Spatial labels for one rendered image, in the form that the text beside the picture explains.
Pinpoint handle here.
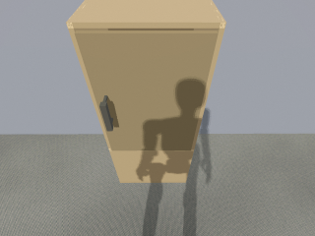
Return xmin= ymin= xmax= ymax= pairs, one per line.
xmin=99 ymin=95 xmax=113 ymax=132

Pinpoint cupboard door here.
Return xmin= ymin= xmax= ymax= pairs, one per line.
xmin=75 ymin=30 xmax=219 ymax=151

